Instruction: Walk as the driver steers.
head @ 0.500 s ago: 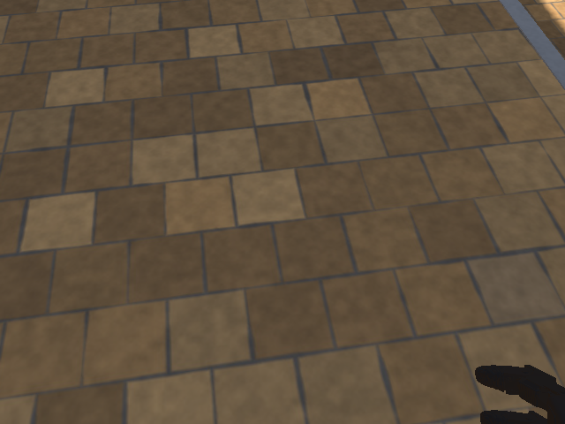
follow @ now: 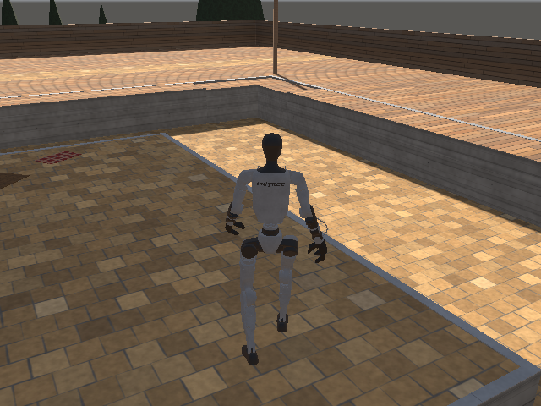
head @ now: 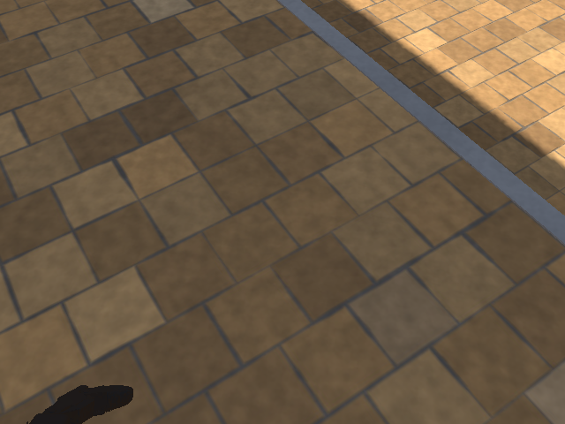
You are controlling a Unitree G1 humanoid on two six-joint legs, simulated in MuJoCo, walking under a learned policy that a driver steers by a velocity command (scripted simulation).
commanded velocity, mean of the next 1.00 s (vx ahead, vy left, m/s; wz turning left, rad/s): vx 0.50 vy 0.00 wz -0.32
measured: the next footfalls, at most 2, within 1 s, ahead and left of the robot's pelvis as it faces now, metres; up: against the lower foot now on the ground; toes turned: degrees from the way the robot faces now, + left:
left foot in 0.46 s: +0.46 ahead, +0.09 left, +0.00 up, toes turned -18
right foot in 0.98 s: +0.65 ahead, -0.22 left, +0.00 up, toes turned -19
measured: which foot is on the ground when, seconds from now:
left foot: down 0.00-0.00, up 0.02-0.44, down 0.46-1.00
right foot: down 0.00-0.48, up 0.50-0.96, down 0.98-1.00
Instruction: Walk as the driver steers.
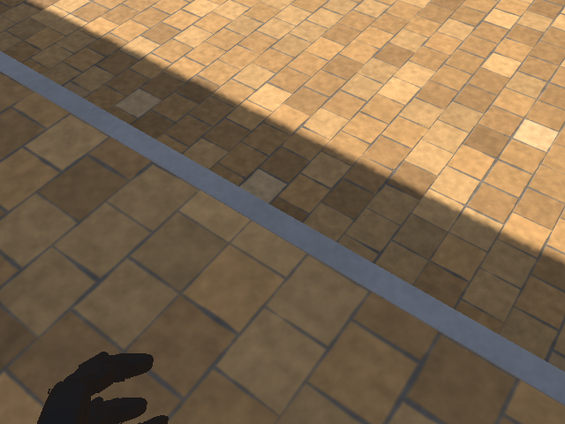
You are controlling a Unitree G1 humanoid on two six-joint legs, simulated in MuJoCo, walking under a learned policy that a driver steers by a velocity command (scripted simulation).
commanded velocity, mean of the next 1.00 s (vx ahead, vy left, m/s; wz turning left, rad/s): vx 0.42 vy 0.00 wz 0.47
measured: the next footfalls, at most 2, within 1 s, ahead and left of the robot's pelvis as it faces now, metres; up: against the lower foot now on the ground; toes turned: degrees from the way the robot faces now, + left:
left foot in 0.54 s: +0.40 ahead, +0.16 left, +0.00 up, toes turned +19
right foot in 0.98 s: +0.69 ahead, +0.09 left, +0.00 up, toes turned +38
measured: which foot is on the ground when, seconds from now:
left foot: down 0.00-0.00, up 0.02-0.52, down 0.54-1.00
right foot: down 0.00-0.56, up 0.58-0.96, down 0.98-1.00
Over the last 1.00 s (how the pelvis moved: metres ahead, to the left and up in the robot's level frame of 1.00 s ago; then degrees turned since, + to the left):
0.54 -0.08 0.01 -18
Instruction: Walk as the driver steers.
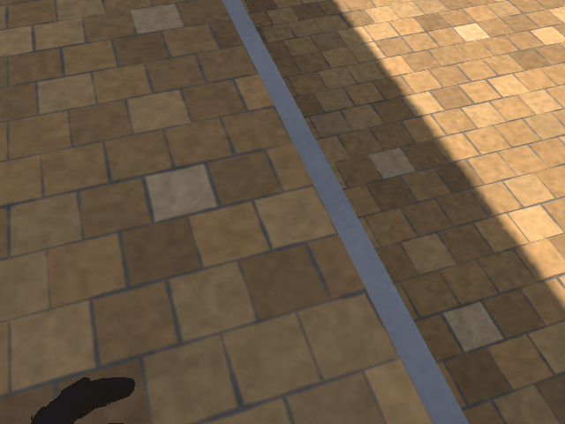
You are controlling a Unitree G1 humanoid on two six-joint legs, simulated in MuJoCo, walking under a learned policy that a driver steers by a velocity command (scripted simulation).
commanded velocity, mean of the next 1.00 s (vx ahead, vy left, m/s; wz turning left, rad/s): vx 0.03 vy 0.00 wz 0.54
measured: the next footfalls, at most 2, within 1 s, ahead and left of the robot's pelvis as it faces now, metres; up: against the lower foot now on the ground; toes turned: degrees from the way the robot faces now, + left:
left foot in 0.44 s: +0.04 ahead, +0.13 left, +0.00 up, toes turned +17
right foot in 0.88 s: +0.14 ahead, -0.07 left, +0.00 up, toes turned +33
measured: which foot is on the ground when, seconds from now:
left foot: down 0.00-0.00, up 0.02-0.42, down 0.44-0.90, up 0.92-1.00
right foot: down 0.00-0.44, up 0.46-0.86, down 0.88-1.00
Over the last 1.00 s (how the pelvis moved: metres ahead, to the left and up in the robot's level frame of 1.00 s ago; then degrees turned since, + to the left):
0.49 0.09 0.00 33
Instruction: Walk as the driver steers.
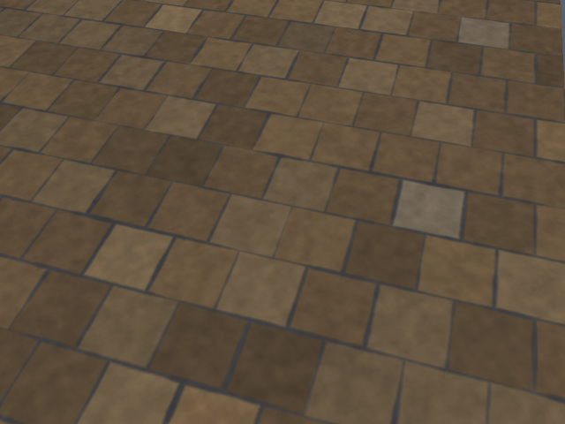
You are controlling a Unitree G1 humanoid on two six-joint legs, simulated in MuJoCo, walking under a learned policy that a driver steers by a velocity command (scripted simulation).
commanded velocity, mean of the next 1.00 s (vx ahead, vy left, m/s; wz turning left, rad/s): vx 0.19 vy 0.00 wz -0.03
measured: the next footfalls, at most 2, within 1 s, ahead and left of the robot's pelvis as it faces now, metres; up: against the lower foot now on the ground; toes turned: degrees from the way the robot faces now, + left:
left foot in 0.20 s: +0.01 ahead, +0.15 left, +0.00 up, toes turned -2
right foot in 0.56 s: +0.23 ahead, -0.12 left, +0.00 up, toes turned -6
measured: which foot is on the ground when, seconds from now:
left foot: up 0.00-0.18, down 0.20-0.56, up 0.58-0.90, down 0.92-1.00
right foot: down 0.00-0.22, up 0.24-0.54, down 0.56-1.00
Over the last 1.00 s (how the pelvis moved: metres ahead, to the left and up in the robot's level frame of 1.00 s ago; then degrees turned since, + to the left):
0.04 0.01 0.01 32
